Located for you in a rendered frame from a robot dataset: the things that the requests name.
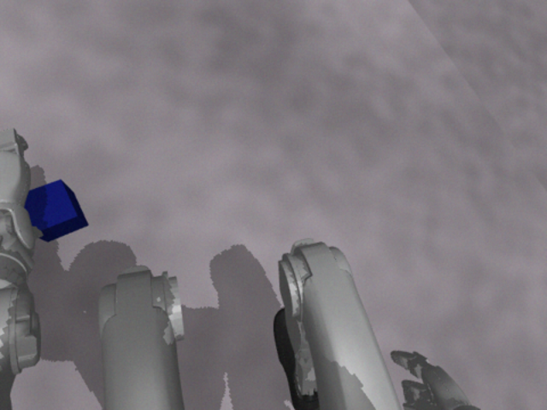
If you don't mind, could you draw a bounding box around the cube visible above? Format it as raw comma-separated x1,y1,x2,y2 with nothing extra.
24,179,88,242

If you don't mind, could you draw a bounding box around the left robot hand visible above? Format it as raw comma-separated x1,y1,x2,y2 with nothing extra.
0,128,44,240

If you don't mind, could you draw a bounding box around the left robot arm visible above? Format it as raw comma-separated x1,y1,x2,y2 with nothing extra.
0,202,41,410

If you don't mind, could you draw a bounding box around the right robot hand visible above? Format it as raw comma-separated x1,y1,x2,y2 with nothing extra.
391,350,472,410

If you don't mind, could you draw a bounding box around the right robot foot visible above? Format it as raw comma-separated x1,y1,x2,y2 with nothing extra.
273,308,320,410

